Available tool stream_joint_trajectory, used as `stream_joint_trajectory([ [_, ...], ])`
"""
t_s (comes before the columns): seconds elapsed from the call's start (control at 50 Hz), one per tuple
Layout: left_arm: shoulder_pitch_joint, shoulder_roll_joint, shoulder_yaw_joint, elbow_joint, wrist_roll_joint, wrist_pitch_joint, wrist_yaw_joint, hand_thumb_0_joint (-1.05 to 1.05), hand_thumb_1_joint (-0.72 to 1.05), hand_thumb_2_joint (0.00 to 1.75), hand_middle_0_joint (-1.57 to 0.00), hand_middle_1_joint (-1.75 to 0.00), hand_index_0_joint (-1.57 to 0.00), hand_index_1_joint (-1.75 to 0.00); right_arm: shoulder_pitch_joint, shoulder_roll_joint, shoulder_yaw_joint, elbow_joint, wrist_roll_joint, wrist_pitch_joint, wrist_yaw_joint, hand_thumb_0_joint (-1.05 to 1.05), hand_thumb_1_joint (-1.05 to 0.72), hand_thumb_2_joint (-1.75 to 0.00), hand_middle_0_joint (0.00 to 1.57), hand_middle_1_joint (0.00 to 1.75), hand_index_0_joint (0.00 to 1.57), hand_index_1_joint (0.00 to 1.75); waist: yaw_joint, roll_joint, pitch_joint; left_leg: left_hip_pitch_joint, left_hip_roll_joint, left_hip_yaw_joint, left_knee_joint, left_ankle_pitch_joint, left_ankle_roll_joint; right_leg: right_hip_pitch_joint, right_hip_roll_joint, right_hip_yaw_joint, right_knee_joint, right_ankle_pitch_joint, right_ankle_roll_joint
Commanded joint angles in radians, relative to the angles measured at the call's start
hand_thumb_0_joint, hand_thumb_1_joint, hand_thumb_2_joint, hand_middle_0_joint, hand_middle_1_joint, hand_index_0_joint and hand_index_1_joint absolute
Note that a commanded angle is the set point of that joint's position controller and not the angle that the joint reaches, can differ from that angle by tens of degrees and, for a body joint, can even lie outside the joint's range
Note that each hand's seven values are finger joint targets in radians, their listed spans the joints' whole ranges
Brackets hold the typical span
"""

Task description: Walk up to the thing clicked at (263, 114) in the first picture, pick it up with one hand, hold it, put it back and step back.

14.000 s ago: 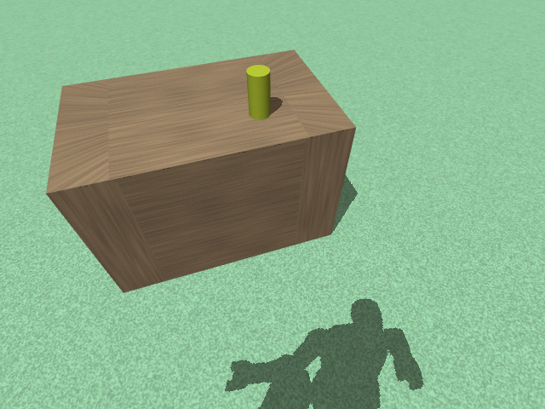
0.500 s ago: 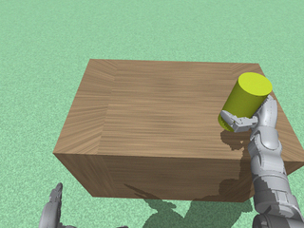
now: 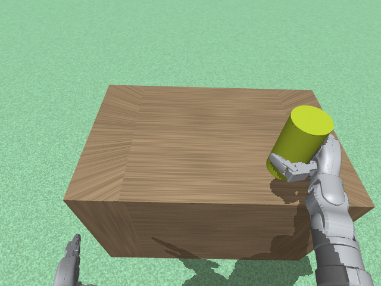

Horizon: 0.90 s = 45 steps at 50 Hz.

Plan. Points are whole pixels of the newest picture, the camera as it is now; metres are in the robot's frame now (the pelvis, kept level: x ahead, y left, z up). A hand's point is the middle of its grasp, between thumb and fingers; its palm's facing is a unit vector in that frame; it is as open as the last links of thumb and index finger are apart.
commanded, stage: hold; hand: right
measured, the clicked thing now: (295, 146) +0.36 -0.19 +0.12
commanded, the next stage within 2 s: none
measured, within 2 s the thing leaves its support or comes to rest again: neither
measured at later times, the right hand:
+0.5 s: hand (295, 150) +0.34 -0.18 +0.13, palm faces +0.24 +0.97 +0.01, open 10.1 cm
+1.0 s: hand (291, 152) +0.34 -0.17 +0.13, palm faces +0.22 +0.97 +0.01, open 10.1 cm
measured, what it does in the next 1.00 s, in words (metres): stands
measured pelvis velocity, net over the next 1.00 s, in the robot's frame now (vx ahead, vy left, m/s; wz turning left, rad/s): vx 0.00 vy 0.00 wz -0.01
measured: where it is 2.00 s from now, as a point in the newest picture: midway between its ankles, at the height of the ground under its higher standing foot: outside the picture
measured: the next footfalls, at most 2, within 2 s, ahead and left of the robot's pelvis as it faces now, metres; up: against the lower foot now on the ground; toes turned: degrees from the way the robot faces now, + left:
none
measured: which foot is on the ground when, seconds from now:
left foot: down 0.00-1.00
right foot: down 0.00-1.00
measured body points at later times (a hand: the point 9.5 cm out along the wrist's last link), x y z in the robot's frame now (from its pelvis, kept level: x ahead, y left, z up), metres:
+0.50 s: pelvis +0.01 +0.00 +0.01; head +0.01 +0.01 +0.46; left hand +0.16 +0.27 -0.07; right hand +0.32 -0.23 +0.13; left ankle +0.02 +0.14 -0.72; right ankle -0.01 -0.13 -0.72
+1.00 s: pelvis +0.00 +0.00 +0.01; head +0.01 +0.02 +0.46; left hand +0.16 +0.27 -0.07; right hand +0.32 -0.22 +0.13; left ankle +0.02 +0.14 -0.72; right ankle -0.01 -0.13 -0.72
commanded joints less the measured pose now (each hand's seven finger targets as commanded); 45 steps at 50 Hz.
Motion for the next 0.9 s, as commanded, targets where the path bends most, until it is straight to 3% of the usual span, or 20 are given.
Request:
stream_joint_trajectory([
  [0.0,-0.075,0.154,0.079,-0.174,-0.005,-0.063,0.010,0.00,-0.54,0.04,-0.05,-0.06,-0.05,-0.05,-0.366,-0.168,-0.045,-0.303,0.005,-0.073,-0.012,0.00,-0.23,-1.33,1.29,1.45,1.34,1.45,0.004,0.027,-0.258,0.122,-0.043,0.056,-0.084,0.234,0.021,0.112,0.012,-0.007,-0.117,0.272,-0.015],
  [0.02,-0.086,0.145,0.076,-0.183,-0.004,-0.063,0.010,0.00,-0.55,0.05,-0.05,-0.06,-0.05,-0.05,-0.337,-0.156,-0.035,-0.315,0.003,-0.073,-0.014,0.00,-0.22,-1.33,1.28,1.44,1.33,1.44,-0.004,0.019,-0.265,0.144,-0.039,0.054,-0.085,0.250,0.022,0.112,0.016,-0.011,-0.115,0.285,-0.015],
  [0.06,-0.078,0.147,0.080,-0.183,-0.005,-0.067,0.014,0.00,-0.54,0.04,-0.05,-0.06,-0.05,-0.05,-0.327,-0.142,-0.022,-0.311,0.001,-0.061,-0.014,0.00,-0.21,-1.34,1.29,1.45,1.34,1.45,0.010,0.038,-0.272,0.148,-0.036,0.052,-0.092,0.263,0.017,0.120,0.020,-0.017,-0.112,0.283,-0.023],
  [0.08,-0.053,0.138,0.075,-0.141,-0.006,-0.065,0.012,0.00,-0.53,0.04,-0.05,-0.05,-0.05,-0.05,-0.308,-0.145,-0.035,-0.290,0.006,-0.050,-0.014,0.00,-0.21,-1.34,1.30,1.46,1.35,1.46,0.005,0.031,-0.216,0.136,-0.035,0.052,-0.101,0.248,0.015,0.101,0.022,-0.021,-0.120,0.266,-0.024],
  [0.12,-0.061,0.110,0.056,-0.106,-0.004,-0.059,0.006,0.00,-0.54,0.04,-0.05,-0.05,-0.05,-0.05,-0.273,-0.133,-0.028,-0.286,0.003,-0.041,-0.009,0.00,-0.20,-1.35,1.30,1.47,1.35,1.47,-0.007,0.021,-0.210,0.142,-0.031,0.047,-0.109,0.241,0.017,0.091,0.026,-0.024,-0.124,0.259,-0.024],
  [0.16,-0.093,0.132,0.074,-0.135,-0.005,-0.066,0.004,0.00,-0.54,0.04,-0.05,-0.05,-0.05,-0.05,-0.279,-0.132,-0.025,-0.305,0.002,-0.027,-0.007,0.00,-0.18,-1.35,1.30,1.47,1.35,1.47,0.003,0.026,-0.219,0.143,-0.036,0.052,-0.111,0.252,0.017,0.107,0.020,-0.020,-0.134,0.274,-0.022],
  [0.2,-0.088,0.124,0.065,-0.102,-0.002,-0.065,-0.001,0.00,-0.54,0.04,-0.05,-0.05,-0.05,-0.05,-0.273,-0.128,-0.025,-0.327,0.005,-0.019,-0.007,0.00,-0.17,-1.36,1.30,1.48,1.35,1.48,-0.006,0.019,-0.187,0.143,-0.037,0.054,-0.121,0.224,0.018,0.095,0.020,-0.019,-0.144,0.246,-0.021],
  [0.26,-0.125,0.150,0.088,-0.125,-0.002,-0.072,0.001,0.00,-0.54,0.05,-0.05,-0.05,-0.05,-0.05,-0.280,-0.147,-0.045,-0.380,0.006,-0.018,-0.012,0.00,-0.19,-1.35,1.29,1.47,1.35,1.46,-0.008,0.032,-0.239,0.177,-0.029,0.047,-0.131,0.249,0.014,0.118,0.028,-0.025,-0.141,0.259,-0.024],
  [0.28,-0.124,0.126,0.065,-0.119,-0.002,-0.073,0.001,0.00,-0.54,0.05,-0.05,-0.06,-0.05,-0.05,-0.278,-0.139,-0.035,-0.387,0.006,-0.016,-0.011,0.00,-0.18,-1.35,1.29,1.47,1.35,1.47,-0.007,0.050,-0.211,0.174,-0.029,0.047,-0.136,0.244,0.011,0.115,0.030,-0.027,-0.141,0.250,-0.027],
  [0.3,-0.101,0.141,0.087,-0.098,-0.001,-0.073,0.002,0.00,-0.54,0.05,-0.05,-0.06,-0.06,-0.05,-0.268,-0.136,-0.035,-0.405,0.008,-0.016,-0.013,0.00,-0.19,-1.34,1.29,1.46,1.34,1.46,-0.006,0.039,-0.223,0.180,-0.032,0.050,-0.132,0.257,0.012,0.127,0.027,-0.025,-0.143,0.267,-0.025],
  [0.38,-0.113,0.150,0.093,-0.105,0.000,-0.077,0.006,0.00,-0.54,0.05,-0.05,-0.06,-0.05,-0.05,-0.237,-0.128,-0.026,-0.425,0.001,-0.010,-0.020,0.00,-0.17,-1.34,1.28,1.46,1.34,1.46,-0.010,0.037,-0.248,0.199,-0.033,0.052,-0.133,0.292,0.016,0.156,0.025,-0.022,-0.147,0.313,-0.021],
  [0.44,-0.103,0.107,0.052,-0.073,-0.002,-0.074,0.000,0.00,-0.54,0.05,-0.05,-0.05,-0.05,-0.05,-0.203,-0.106,-0.008,-0.427,-0.001,0.007,-0.015,0.00,-0.17,-1.35,1.29,1.47,1.35,1.47,-0.015,0.020,-0.213,0.193,-0.033,0.054,-0.140,0.294,0.018,0.153,0.023,-0.023,-0.160,0.320,-0.020],
  [0.52,-0.127,0.134,0.079,-0.055,0.003,-0.079,0.003,0.00,-0.54,0.05,-0.05,-0.06,-0.05,-0.05,-0.213,-0.104,-0.007,-0.440,0.003,0.023,-0.010,0.00,-0.17,-1.36,1.29,1.47,1.35,1.47,-0.007,0.042,-0.183,0.190,-0.031,0.053,-0.166,0.259,0.012,0.149,0.028,-0.027,-0.174,0.273,-0.024],
  [0.58,-0.133,0.132,0.076,-0.054,0.003,-0.083,0.000,0.00,-0.54,0.05,-0.05,-0.06,-0.06,-0.05,-0.196,-0.105,-0.013,-0.467,0.003,0.036,-0.010,0.00,-0.16,-1.35,1.29,1.47,1.34,1.47,-0.012,0.039,-0.179,0.203,-0.030,0.057,-0.170,0.272,0.011,0.153,0.028,-0.027,-0.179,0.287,-0.023],
  [0.62,-0.126,0.113,0.060,-0.057,0.001,-0.084,-0.005,0.00,-0.54,0.05,-0.05,-0.06,-0.05,-0.05,-0.181,-0.100,-0.010,-0.478,-0.001,0.042,-0.011,0.00,-0.18,-1.34,1.29,1.46,1.34,1.46,-0.013,0.021,-0.207,0.219,-0.035,0.062,-0.159,0.323,0.015,0.181,0.022,-0.024,-0.175,0.354,-0.019],
  [0.64,-0.101,0.131,0.079,-0.045,0.003,-0.082,-0.005,0.00,-0.54,0.05,-0.05,-0.05,-0.05,-0.05,-0.179,-0.091,-0.005,-0.485,0.002,0.044,-0.012,0.00,-0.18,-1.34,1.29,1.46,1.34,1.46,-0.005,0.032,-0.208,0.219,-0.038,0.065,-0.157,0.334,0.017,0.192,0.018,-0.020,-0.177,0.374,-0.016],
  [0.66,-0.121,0.133,0.079,-0.053,0.002,-0.082,-0.006,0.00,-0.54,0.05,-0.05,-0.06,-0.06,-0.05,-0.172,-0.105,-0.019,-0.484,0.000,0.042,-0.014,0.00,-0.19,-1.35,1.29,1.47,1.35,1.47,-0.017,0.034,-0.200,0.221,-0.040,0.067,-0.156,0.334,0.017,0.187,0.017,-0.018,-0.176,0.381,-0.014],
  [0.78,-0.166,0.127,0.073,-0.051,0.003,-0.095,-0.008,0.00,-0.55,0.06,-0.05,-0.06,-0.05,-0.06,-0.218,-0.081,0.004,-0.488,0.003,0.039,-0.010,0.00,-0.18,-1.35,1.28,1.46,1.34,1.46,-0.003,0.036,-0.162,0.200,-0.039,0.062,-0.181,0.255,0.017,0.174,0.020,-0.019,-0.204,0.280,-0.019],
  [0.82,-0.170,0.146,0.089,-0.051,0.003,-0.103,-0.005,0.00,-0.55,0.06,-0.05,-0.06,-0.05,-0.05,-0.230,-0.098,-0.007,-0.470,0.001,0.035,-0.012,0.00,-0.17,-1.35,1.29,1.46,1.34,1.46,0.008,0.061,-0.165,0.198,-0.036,0.059,-0.195,0.229,0.012,0.175,0.024,-0.022,-0.207,0.243,-0.028],
  [0.88,-0.145,0.118,0.073,-0.004,0.003,-0.102,-0.007,0.00,-0.54,0.05,-0.05,-0.06,-0.05,-0.05,-0.201,-0.104,-0.019,-0.433,0.000,0.028,-0.009,0.00,-0.17,-1.34,1.28,1.45,1.33,1.45,-0.005,0.042,-0.157,0.203,-0.033,0.056,-0.191,0.243,0.012,0.170,0.027,-0.025,-0.203,0.259,-0.026],
])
